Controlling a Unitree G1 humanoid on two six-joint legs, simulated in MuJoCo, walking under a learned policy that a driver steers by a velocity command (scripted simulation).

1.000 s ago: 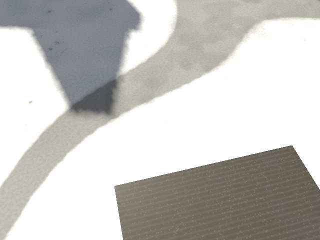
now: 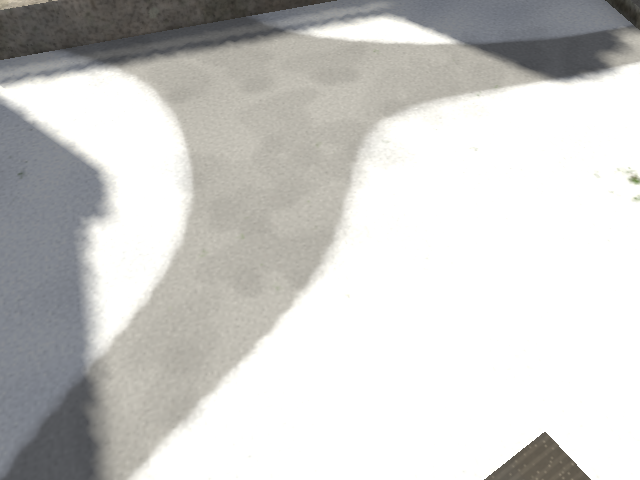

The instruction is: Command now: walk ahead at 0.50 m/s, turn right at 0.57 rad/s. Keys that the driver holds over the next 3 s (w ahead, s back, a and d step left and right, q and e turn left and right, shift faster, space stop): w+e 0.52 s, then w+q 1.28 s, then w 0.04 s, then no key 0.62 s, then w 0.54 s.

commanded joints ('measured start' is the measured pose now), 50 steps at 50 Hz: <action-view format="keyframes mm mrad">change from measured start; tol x32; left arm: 1 131 151 56 -42 -7 -9 2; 30 554 24 -12 -39 -1 -47 70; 50 23 147 11 -202 14 -109 51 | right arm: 1 -75 -222 -48 -66 22 12 -1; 24 -446 -114 13 -295 -6 -64 64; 30 88 -310 -49 -149 -34 -70 66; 50 85 -166 -6 -186 15 19 10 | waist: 1 154 103 -64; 4 101 -268 -364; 28 34 -95 -122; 30 48 357 -365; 50 65 139 -68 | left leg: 1 -32 233 -52 254 969 144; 2 -163 188 -38 506 902 107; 4 -812 -86 -285 1111 -263 32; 19 -655 -3 -382 287 522 12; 28 -337 -14 -375 168 365 115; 31 278 360 -1190 52 -52 399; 38 -213 150 -716 -21 470 318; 50 -314 77 -695 112 337 202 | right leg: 1 239 115 -93 -58 -74 -68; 4 997 -224 860 -308 -338 -370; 11 447 -88 415 -439 64 -207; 26 485 -45 494 -186 -21 -110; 32 -257 109 228 731 -407 63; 50 379 96 114 -249 38 77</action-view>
